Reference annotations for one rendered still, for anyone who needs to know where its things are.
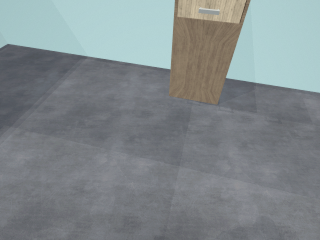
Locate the drawer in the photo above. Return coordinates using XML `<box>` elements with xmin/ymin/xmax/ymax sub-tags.
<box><xmin>177</xmin><ymin>0</ymin><xmax>246</xmax><ymax>24</ymax></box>

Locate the cabinet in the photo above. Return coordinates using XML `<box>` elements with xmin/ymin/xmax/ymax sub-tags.
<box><xmin>169</xmin><ymin>0</ymin><xmax>251</xmax><ymax>105</ymax></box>

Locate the handle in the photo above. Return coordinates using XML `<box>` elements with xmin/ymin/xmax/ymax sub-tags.
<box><xmin>198</xmin><ymin>7</ymin><xmax>220</xmax><ymax>15</ymax></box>

